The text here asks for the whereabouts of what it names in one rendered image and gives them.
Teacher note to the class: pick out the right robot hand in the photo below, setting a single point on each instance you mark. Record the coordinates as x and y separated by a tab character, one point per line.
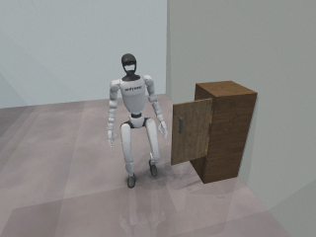
110	135

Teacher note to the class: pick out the humanoid robot head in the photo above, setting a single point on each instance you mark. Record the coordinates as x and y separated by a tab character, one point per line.
127	60

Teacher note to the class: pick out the handle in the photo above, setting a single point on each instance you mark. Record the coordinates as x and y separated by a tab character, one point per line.
180	130

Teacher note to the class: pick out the right robot forearm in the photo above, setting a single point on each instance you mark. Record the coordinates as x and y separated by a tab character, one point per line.
111	117

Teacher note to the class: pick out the robot left upper arm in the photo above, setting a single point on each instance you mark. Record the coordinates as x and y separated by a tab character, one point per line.
150	88

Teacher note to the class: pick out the robot right upper arm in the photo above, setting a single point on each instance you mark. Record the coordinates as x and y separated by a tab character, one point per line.
114	87

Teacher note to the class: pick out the cupboard door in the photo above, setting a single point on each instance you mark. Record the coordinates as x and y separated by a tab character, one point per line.
191	143

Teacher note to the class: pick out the left robot hand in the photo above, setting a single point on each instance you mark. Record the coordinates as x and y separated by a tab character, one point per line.
164	126

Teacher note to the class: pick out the robot left shin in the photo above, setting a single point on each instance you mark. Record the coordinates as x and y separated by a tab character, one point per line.
154	162

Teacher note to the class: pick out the left robot forearm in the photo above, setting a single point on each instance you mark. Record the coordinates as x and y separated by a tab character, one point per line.
157	110

